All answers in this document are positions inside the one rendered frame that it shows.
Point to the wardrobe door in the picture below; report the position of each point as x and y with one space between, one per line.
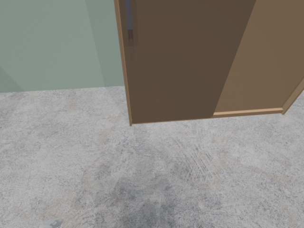
269 63
179 54

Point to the robot left hand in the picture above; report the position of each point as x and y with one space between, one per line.
52 223

